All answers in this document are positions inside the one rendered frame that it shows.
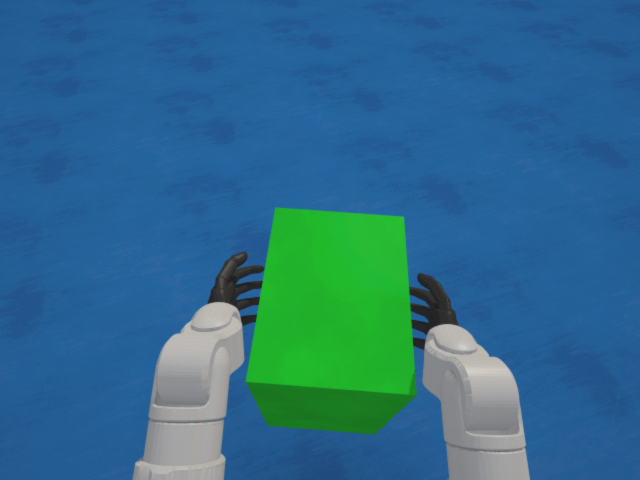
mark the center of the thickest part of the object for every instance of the robot right forearm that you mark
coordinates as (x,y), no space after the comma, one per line
(481,414)

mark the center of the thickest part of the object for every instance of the carton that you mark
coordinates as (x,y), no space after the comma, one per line
(333,347)

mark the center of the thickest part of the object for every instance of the robot left forearm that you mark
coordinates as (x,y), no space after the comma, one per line
(189,398)

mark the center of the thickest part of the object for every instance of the left robot hand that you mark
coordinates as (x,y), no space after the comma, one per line
(226,291)

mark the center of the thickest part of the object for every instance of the right robot hand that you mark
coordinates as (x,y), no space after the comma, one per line
(439,311)

